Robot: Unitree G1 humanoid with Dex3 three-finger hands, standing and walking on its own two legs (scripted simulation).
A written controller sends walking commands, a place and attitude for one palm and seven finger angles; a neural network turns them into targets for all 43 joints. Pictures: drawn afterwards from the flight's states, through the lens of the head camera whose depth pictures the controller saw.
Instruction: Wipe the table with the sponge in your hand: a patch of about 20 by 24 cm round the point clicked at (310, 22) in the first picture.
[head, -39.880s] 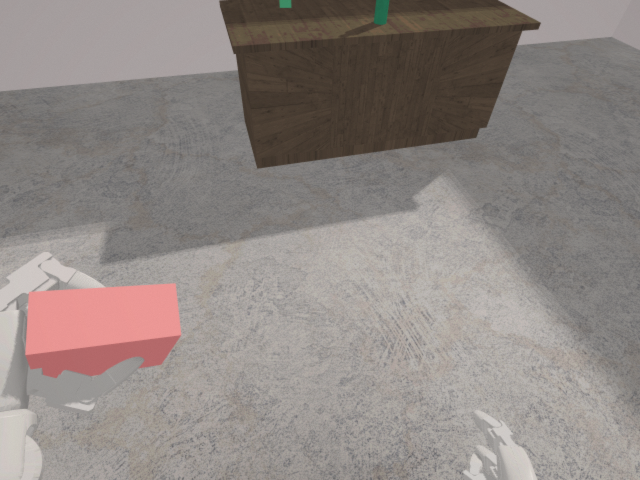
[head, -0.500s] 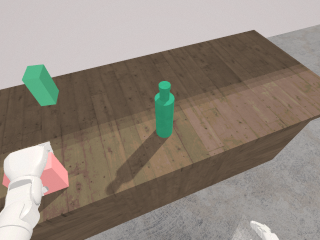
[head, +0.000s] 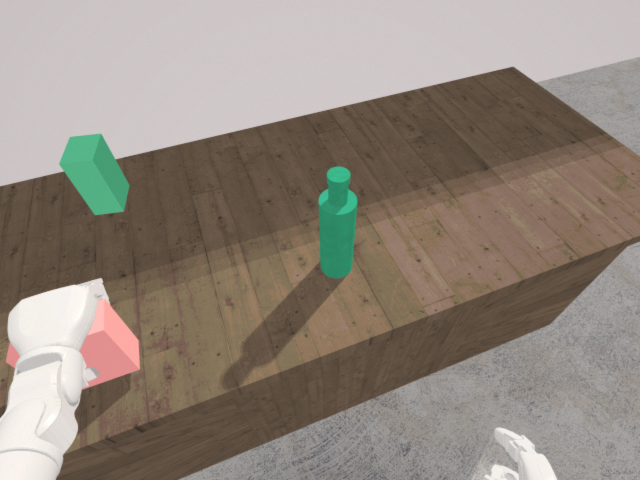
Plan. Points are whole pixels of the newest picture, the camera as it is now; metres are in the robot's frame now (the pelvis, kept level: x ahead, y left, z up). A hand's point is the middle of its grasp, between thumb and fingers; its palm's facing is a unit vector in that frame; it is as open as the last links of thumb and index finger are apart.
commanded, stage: lift the sponge slowly off the table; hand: left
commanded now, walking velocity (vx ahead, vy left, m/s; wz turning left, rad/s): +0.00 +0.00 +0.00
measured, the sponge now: (87, 355) +0.26 +0.35 -0.04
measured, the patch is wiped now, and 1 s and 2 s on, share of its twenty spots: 1.00 1.00 1.00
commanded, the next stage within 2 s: bring the sponge back beside the body in 1.22 s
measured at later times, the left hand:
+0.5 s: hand (66, 327) +0.27 +0.35 +0.04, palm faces -0.07 -0.03 -1.00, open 9.6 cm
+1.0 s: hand (51, 314) +0.27 +0.35 +0.07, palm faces -0.05 -0.02 -1.00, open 9.6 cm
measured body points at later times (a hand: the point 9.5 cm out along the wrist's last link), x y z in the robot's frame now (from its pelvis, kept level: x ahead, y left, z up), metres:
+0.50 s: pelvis +0.00 +0.01 +0.01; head +0.02 -0.01 +0.46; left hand +0.27 +0.34 +0.09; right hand +0.19 -0.22 -0.10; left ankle +0.00 +0.08 -0.72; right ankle -0.02 -0.12 -0.72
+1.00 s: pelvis +0.00 -0.01 +0.02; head +0.02 -0.03 +0.46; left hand +0.27 +0.34 +0.13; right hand +0.19 -0.24 -0.10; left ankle +0.00 +0.08 -0.72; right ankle -0.02 -0.12 -0.72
